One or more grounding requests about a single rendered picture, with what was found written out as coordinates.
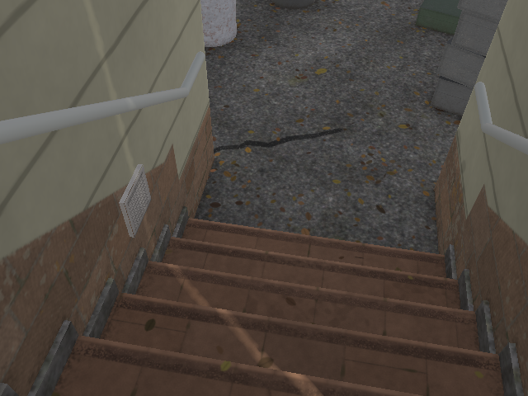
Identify stairs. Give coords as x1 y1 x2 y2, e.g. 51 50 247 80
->
51 218 504 396

